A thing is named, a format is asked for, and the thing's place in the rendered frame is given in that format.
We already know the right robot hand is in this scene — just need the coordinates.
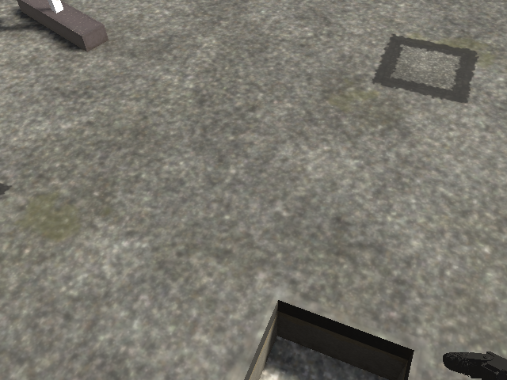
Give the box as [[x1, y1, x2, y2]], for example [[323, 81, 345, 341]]
[[443, 351, 507, 380]]

